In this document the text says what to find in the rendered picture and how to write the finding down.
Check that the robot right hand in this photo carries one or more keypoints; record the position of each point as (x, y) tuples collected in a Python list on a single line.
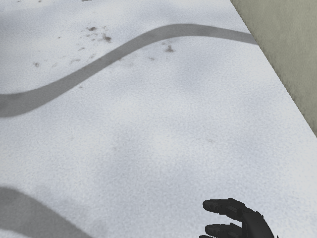
[(253, 223)]

